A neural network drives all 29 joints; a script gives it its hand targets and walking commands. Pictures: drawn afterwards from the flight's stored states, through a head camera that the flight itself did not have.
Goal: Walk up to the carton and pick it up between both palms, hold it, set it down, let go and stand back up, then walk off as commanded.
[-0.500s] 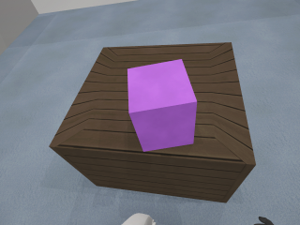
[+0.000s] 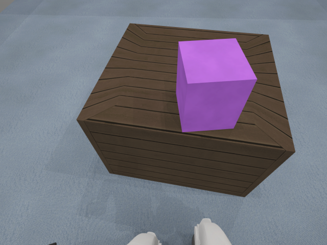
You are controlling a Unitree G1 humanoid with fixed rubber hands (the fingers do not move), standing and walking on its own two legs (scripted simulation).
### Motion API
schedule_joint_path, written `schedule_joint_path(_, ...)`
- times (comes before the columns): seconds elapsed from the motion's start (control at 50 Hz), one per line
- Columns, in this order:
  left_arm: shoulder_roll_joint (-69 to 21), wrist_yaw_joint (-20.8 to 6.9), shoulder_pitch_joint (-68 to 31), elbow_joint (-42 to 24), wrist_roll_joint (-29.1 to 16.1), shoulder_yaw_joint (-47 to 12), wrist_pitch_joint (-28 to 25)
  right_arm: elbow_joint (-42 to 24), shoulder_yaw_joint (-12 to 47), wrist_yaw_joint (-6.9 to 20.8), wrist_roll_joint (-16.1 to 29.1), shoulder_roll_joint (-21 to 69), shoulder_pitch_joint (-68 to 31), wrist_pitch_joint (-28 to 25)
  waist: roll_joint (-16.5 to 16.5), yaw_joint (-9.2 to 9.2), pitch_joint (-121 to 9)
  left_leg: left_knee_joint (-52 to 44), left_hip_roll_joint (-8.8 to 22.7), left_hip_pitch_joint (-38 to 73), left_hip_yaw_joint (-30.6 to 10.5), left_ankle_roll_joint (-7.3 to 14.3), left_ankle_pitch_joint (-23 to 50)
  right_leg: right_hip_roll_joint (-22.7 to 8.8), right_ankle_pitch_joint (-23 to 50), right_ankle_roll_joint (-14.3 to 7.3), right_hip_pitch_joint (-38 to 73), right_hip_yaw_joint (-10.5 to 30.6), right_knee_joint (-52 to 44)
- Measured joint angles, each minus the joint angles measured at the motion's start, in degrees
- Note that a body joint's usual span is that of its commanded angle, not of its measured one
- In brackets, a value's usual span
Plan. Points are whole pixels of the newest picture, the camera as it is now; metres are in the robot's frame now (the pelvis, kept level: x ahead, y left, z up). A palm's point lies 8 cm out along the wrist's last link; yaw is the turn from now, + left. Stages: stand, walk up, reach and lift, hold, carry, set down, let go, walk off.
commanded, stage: walk off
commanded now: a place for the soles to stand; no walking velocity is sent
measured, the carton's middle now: (207, 87) +0.65 -0.09 -0.05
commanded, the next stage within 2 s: stand in 0.58 s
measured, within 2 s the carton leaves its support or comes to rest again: neither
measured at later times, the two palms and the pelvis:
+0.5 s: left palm out of the picture -0.02 +0.29 -0.09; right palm out of the picture +0.08 -0.32 -0.10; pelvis -0.07 -0.03 +0.00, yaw -1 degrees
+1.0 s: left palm out of the picture +0.00 +0.28 -0.07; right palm out of the picture +0.10 -0.32 -0.10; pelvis -0.05 -0.04 +0.01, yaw -1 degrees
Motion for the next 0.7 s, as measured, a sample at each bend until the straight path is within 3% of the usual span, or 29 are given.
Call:
schedule_joint_path(0.08, 1.1, 0.0, 0.0, 0.0, 0.0, 0.2, 0.0, -2.6, 0.0, -1.0, -0.1, 0.1, -1.6, -1.2, -2.2, 0.09, -0.1, -5.2, 0.1, -0.1, 0.1, 0.0, 4.4, 4.6, -0.4, 0.0, 1.2, 1.7, 12.8)
schedule_joint_path(0.2, 1.4, 0.0, 0.1, 0.0, 0.0, 0.2, 0.2, -6.7, 0.0, -2.3, -0.1, 0.1, -4.7, -3.1, -3.6, 0.14, -0.1, -7.9, 0.1, -0.4, 0.1, 0.7, 7.3, 7.6, -0.4, 0.0, 9.6, 1.8, 17.1)
schedule_joint_path(0.32, 1.5, -0.7, 0.1, -0.1, 0.0, 0.1, -0.1, -7.1, 0.0, -2.5, -0.1, 0.1, -5.8, -3.9, -3.6, 0.17, -0.1, -9.6, 0.1, -0.4, 0.1, 1.2, 8.6, 5.8, -2.1, 0.0, 13.7, 1.9, 15.0)
schedule_joint_path(0.4, 1.5, -1.1, 0.4, -0.1, 0.0, -0.1, -0.8, -7.1, 0.0, -2.4, -0.1, 0.1, -5.8, -3.7, -3.0, 0.21, -0.1, -10.1, 0.1, -0.5, 0.2, 1.2, 9.3, 2.9, -6.3, 0.0, 17.3, 1.9, 2.4)
schedule_joint_path(0.46, 1.5, -1.2, 1.4, -0.1, 0.0, -0.1, -1.7, -7.1, 0.0, -2.0, -0.1, 0.1, -5.9, -3.0, -2.8, 0.27, -0.1, -8.2, 0.1, -0.9, 0.4, 0.0, 9.2, 0.7, -2.6, 0.0, 22.4, 2.0, -13.0)
schedule_joint_path(0.54, 1.5, -1.2, 2.9, 0.2, 0.0, -1.6, -2.4, -7.0, 0.0, -1.9, -0.1, 0.1, -5.3, -1.6, -1.4, 0.19, 0.0, 6.2, -1.1, -3.3, -0.1, -0.3, -3.0, 1.1, 1.3, -0.2, 23.3, 1.8, -13.8)
schedule_joint_path(0.6, 1.5, -1.2, 2.9, 0.1, 0.0, -1.7, -3.9, -7.1, 0.0, -1.7, -0.1, -0.1, -4.6, -1.5, -0.9, 0.14, -0.5, 14.7, -1.9, -3.5, -0.2, -0.3, -3.4, 0.4, 1.4, -0.5, 22.4, 1.8, -13.9)
schedule_joint_path(0.64, 1.5, -1.2, 2.9, 0.1, 0.0, -1.9, -4.8, -7.1, 0.0, -1.4, -0.1, -0.2, -4.4, -1.6, -0.4, 0.1, -1.0, 14.2, -1.9, -3.0, -0.3, -0.3, -3.5, 0.1, 1.5, -0.5, 21.0, 1.7, -13.9)
schedule_joint_path(0.7, 1.5, -1.2, 2.9, 0.2, 0.0, -2.3, -5.1, -7.1, 0.0, -1.3, -0.1, -0.2, -4.4, -2.3, 0.1, 0.07, -1.0, 5.8, -1.9, -1.0, -0.3, -0.3, -4.9, -0.2, 1.5, -0.5, 19.5, 1.6, -13.9)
